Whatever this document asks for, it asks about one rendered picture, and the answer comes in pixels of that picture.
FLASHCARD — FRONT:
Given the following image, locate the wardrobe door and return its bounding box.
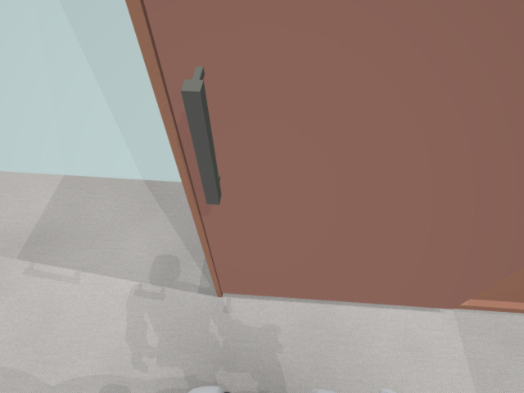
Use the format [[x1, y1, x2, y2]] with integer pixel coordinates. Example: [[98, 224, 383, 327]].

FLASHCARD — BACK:
[[472, 268, 524, 303], [143, 0, 524, 309]]

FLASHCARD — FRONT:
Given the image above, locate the handle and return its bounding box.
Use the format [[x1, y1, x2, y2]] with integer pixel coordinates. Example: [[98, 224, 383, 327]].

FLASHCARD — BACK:
[[181, 66, 222, 205]]

